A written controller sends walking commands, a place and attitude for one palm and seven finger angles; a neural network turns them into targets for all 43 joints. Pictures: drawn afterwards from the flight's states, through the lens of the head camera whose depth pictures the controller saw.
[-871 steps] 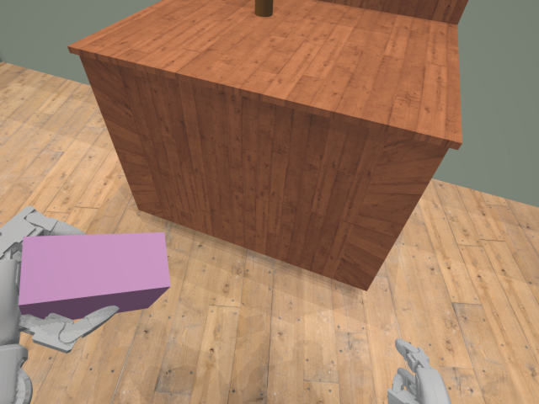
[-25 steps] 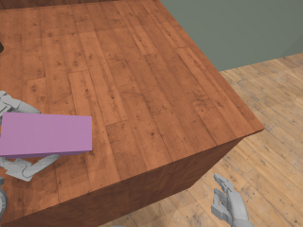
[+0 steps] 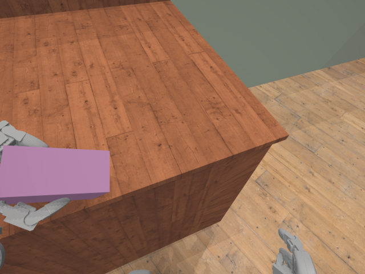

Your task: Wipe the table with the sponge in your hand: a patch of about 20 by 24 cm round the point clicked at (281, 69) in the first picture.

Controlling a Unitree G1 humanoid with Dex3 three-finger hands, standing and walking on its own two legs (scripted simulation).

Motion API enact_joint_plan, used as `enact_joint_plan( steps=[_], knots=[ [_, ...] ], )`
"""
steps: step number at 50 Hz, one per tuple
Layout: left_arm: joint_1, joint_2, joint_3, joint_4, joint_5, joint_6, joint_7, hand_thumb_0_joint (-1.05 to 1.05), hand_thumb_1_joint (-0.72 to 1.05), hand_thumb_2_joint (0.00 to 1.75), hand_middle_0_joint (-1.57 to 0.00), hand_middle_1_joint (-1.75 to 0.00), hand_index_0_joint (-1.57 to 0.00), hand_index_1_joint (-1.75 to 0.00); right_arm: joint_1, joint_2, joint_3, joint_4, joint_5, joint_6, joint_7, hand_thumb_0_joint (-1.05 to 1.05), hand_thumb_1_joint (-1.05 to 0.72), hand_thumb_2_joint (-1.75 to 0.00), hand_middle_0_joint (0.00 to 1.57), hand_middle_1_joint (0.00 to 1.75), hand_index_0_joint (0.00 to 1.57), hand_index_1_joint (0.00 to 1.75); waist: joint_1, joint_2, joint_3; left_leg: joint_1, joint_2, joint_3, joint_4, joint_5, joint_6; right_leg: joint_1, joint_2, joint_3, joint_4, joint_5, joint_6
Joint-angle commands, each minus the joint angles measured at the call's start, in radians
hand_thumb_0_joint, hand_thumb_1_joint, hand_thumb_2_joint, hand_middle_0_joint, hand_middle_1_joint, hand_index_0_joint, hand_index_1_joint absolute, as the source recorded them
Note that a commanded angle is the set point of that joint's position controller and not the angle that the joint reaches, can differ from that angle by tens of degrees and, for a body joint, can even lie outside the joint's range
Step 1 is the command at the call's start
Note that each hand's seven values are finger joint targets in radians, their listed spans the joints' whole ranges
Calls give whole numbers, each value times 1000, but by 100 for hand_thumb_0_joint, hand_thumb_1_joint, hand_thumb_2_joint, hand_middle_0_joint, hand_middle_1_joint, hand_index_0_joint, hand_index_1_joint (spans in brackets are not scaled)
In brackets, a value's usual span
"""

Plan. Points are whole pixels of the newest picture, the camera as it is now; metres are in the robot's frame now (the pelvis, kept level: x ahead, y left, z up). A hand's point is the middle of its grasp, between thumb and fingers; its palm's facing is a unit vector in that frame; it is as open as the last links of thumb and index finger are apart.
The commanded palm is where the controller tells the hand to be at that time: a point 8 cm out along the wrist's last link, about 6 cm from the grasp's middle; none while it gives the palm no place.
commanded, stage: shuffle to correct the standing spot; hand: left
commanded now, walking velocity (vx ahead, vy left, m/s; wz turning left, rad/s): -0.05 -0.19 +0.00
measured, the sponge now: (73, 177) +0.24 +0.21 +0.14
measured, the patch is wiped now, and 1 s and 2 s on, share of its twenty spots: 0.00 0.00 0.00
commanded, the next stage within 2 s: come to a stop and stand still in 0.46 s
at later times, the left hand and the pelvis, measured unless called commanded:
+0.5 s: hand (63, 171) +0.23 +0.21 +0.17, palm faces +0.32 -0.82 -0.46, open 10.6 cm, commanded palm +0.16 +0.25 +0.18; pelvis +0.00 -0.04 +0.00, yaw +0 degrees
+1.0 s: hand (85, 179) +0.22 +0.17 +0.18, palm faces +0.41 -0.79 -0.46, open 10.6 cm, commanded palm +0.15 +0.21 +0.18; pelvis +0.01 -0.08 +0.00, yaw +4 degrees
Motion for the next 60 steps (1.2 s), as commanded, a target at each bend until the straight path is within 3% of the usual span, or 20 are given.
enact_joint_plan(
  steps=[1,5,8,13,15,17,18,20,24,26,29,31,33,38,44,47,51,54,58,60],
  knots=[
    [-96,162,81,-196,14,-58,12,0,10,130,-120,-160,-120,-160,-105,-122,-44,-177,0,-58,5,0,-90,-90,20,30,20,30,4,189,-122,-109,183,-201,-239,-263,71,167,-78,107,8,-107,41],
    [-51,147,70,-179,10,-54,2,0,10,130,-120,-160,-120,-160,-83,-123,-48,-175,-2,-58,22,0,-90,-90,20,30,20,30,-3,81,-131,-69,97,-100,-89,-226,36,139,-108,134,-122,-89,18],
    [-30,168,86,-191,-11,-47,7,0,10,130,-120,-160,-120,-160,-56,-121,-57,-161,3,-67,18,0,-90,-90,20,30,20,30,-3,-108,-133,24,-38,9,252,-201,-5,-43,-259,338,-312,-292,-33],
    [-37,184,96,-221,-12,-43,38,0,10,130,-120,-160,-120,-160,-73,-91,-28,-126,-16,-80,13,0,-90,-90,20,30,20,30,-9,-32,-148,-6,-22,-23,131,-183,-5,71,-305,320,-225,-95,-132],
    [-43,167,82,-237,-12,-52,42,0,10,130,-120,-160,-120,-160,-59,-94,-24,-116,-21,-85,3,0,-90,-90,20,30,20,30,-27,80,-172,163,11,-44,-144,-8,7,40,-203,190,-69,8,-64],
    [-73,184,96,-266,-3,-66,35,0,10,130,-120,-160,-120,-160,-54,-122,-47,-132,-27,-88,2,0,-90,-90,20,30,20,30,-13,273,-160,292,291,-361,-202,422,100,-137,-71,90,249,-45,55],
    [-72,188,102,-269,10,-70,23,0,10,130,-120,-160,-120,-160,-56,-112,-57,-125,-27,-82,12,0,-90,-90,20,30,20,30,5,232,-175,369,345,-365,-182,587,157,-216,-55,118,405,-171,70],
    [-58,183,101,-264,15,-54,3,0,10,130,-120,-160,-120,-160,-57,-98,-53,-127,-49,-64,20,0,-90,-90,20,30,20,30,-20,212,-161,428,320,-363,-135,753,136,-311,-55,119,507,-208,42],
    [-2,151,106,-279,23,-35,-2,0,10,130,-120,-160,-120,-160,-73,-117,-72,-162,-18,-36,53,0,-90,-90,20,30,20,30,-4,225,-143,345,242,-159,-70,654,74,-163,-75,48,276,-111,22],
    [0,152,103,-271,15,-39,-4,0,10,130,-120,-160,-120,-160,-66,-117,-69,-184,-6,-36,61,0,-90,-90,20,30,20,30,-14,236,-132,197,221,-156,-53,545,62,26,-69,20,108,-46,11],
    [-29,185,124,-258,20,-40,3,0,10,130,-120,-160,-120,-160,-86,-106,-53,-192,19,-36,62,0,-90,-90,20,30,20,30,-14,124,-154,58,129,-68,152,242,32,248,-92,-1,-80,165,2],
    [-26,231,152,-225,2,-41,26,0,10,130,-120,-160,-120,-160,-68,-80,-49,-178,22,-55,50,0,-90,-90,20,30,20,30,-32,-183,-208,-88,-68,-8,423,-230,-22,292,-333,284,-134,412,-110],
    [-19,179,116,-238,-9,-37,40,0,10,130,-120,-160,-120,-160,-63,-95,-54,-155,24,-55,42,0,-90,-90,20,30,20,30,-19,-219,-183,-1,-27,-97,463,-303,-19,102,-422,408,-239,29,-155],
    [33,188,137,-274,11,-63,82,0,10,130,-120,-160,-120,-160,-122,-66,-10,-108,-6,-48,17,0,-90,-90,20,30,20,30,-30,4,-164,159,-61,-9,-75,-83,7,73,-288,222,-135,-107,-61],
    [-24,201,125,-303,41,-93,84,0,10,130,-120,-160,-120,-160,-142,-104,-25,-125,5,-69,14,0,-90,-90,20,30,20,30,-9,346,-112,75,119,-195,-190,171,72,152,-141,56,69,-24,19],
    [-24,174,113,-217,39,-91,79,0,10,130,-120,-160,-120,-160,-90,-121,-42,-123,13,-67,29,0,-90,-90,20,30,20,30,-15,130,-152,27,70,-159,-44,196,44,281,-171,94,-53,202,-6],
    [24,144,102,-123,3,-66,75,0,10,130,-120,-160,-120,-160,-52,-112,-51,-117,21,-46,32,0,-90,-90,20,30,20,30,-37,-182,-162,20,-36,-89,111,-146,-4,189,-409,327,-174,190,-130],
    [41,155,110,-137,10,-59,80,0,10,130,-120,-160,-120,-160,-96,-102,-31,-101,11,-36,19,0,-90,-90,20,30,20,30,-37,-51,-121,143,-16,-86,-93,-67,16,57,-305,229,-137,-52,-74],
    [-60,154,73,-240,35,-78,77,0,10,130,-120,-160,-120,-160,-129,-107,-19,-123,3,-43,17,0,-90,-90,20,30,20,30,-17,200,-115,49,108,-238,-241,-12,66,155,-132,76,4,-38,19],
    [-114,144,55,-244,45,-80,78,0,10,130,-120,-160,-120,-160,-128,-104,-14,-116,-1,-48,16,0,-90,-90,20,30,20,30,-14,206,-89,25,123,-232,-243,44,66,183,-117,55,15,-17,22]
  ],
)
